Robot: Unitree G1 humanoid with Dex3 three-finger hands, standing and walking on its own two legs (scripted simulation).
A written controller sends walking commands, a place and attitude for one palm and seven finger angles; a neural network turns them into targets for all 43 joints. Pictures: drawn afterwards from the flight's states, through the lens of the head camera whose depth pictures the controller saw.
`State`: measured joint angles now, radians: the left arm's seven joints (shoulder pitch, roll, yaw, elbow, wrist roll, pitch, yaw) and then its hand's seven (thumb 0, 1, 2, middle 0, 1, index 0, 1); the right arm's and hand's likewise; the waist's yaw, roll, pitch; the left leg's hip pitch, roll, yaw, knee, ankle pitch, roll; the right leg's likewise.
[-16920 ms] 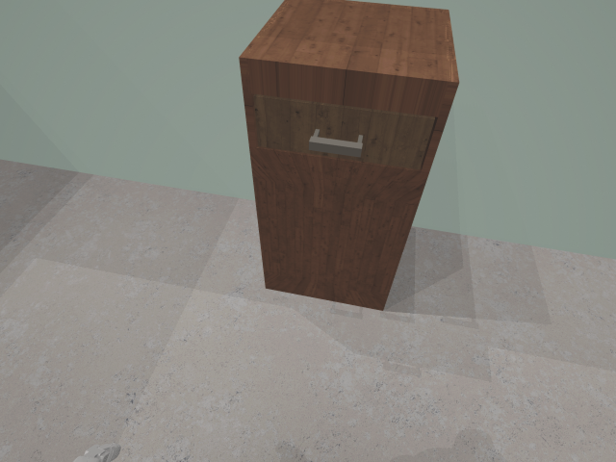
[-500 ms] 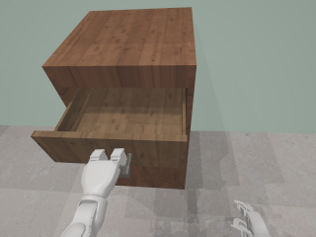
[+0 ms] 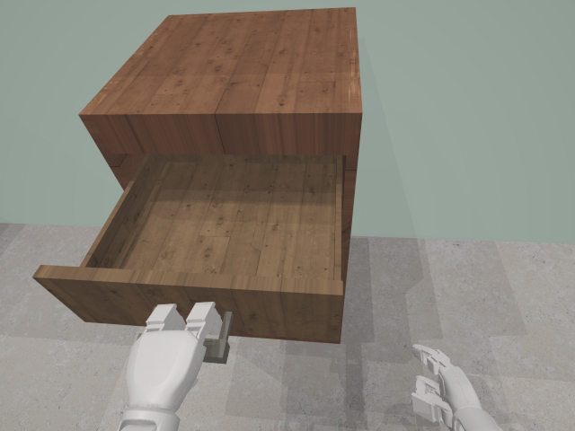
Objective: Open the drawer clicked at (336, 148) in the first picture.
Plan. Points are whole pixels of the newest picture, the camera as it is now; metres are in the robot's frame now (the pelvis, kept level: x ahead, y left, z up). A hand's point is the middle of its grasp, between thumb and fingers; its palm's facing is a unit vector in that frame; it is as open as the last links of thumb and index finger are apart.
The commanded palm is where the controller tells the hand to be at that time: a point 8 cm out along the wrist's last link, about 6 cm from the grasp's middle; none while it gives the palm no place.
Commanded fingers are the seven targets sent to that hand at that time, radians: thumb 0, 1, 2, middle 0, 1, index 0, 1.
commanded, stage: pull the drawer open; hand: left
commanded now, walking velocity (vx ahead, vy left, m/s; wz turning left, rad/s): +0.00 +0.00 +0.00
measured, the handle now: (186, 332) +0.25 +0.17 +0.03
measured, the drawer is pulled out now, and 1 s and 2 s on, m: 0.26 0.30 0.29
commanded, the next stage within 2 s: open the thumb to release the handle in 0.66 s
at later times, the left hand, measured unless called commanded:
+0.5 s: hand (178, 407) +0.16 +0.16 +0.01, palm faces +0.00 -0.18 -0.98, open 5.9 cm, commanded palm +0.10 +0.16 +0.06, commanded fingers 0.00 0.90 0.90 -0.40 -1.35 -0.40 -1.35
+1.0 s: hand (170, 402) +0.16 +0.17 +0.01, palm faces +0.02 -0.14 -0.99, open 6.9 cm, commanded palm +0.13 +0.18 +0.06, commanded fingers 0.00 -0.01 0.51 -0.34 -1.25 -0.34 -1.25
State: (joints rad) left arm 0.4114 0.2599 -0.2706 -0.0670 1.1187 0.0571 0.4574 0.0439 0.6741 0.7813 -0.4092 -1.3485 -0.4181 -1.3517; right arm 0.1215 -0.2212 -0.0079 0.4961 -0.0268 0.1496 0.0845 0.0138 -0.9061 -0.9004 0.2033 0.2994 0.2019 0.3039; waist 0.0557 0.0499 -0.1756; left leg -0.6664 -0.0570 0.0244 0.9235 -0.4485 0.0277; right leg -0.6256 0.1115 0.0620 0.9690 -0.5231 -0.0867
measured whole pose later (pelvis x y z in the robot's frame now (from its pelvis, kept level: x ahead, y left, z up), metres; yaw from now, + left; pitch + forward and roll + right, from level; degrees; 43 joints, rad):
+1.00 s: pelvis +0.00 -0.01 -0.01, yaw +1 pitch +14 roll +3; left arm 0.60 0.34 -0.16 -0.19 1.08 -0.10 0.51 0.01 0.51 0.72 -0.38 -1.31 -0.40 -1.32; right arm 0.14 -0.23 -0.01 0.50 -0.05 0.13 0.06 0.02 -0.91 -0.90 0.20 0.30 0.20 0.30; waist 0.07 0.05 -0.18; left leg -0.77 -0.07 0.01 1.00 -0.47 0.01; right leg -0.73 0.11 0.04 1.06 -0.56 -0.11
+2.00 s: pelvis -0.02 +0.00 +0.01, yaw +0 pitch +7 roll +1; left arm 0.41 0.34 -0.25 -0.12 1.05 0.03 0.40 0.00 -0.49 0.30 -0.38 -1.21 -0.39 -1.23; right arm 0.11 -0.22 0.00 0.52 -0.03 0.14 0.03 0.01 -0.90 -0.90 0.21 0.30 0.20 0.30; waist 0.07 0.06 -0.12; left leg -0.58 -0.05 0.00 0.85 -0.38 0.03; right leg -0.53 0.12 0.05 0.87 -0.45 -0.08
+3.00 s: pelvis -0.02 +0.02 +0.04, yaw -1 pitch -2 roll +0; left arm 0.34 0.39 -0.25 -0.55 0.93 0.22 0.08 0.00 -0.50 0.30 -0.32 -1.20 -0.32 -1.20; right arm 0.06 -0.26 0.04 0.51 0.03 0.20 0.09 0.02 -0.91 -0.90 0.20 0.30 0.20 0.30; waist 0.11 0.12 -0.06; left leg -0.29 -0.05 0.02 0.61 -0.29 0.05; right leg -0.24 0.10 0.09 0.62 -0.35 -0.06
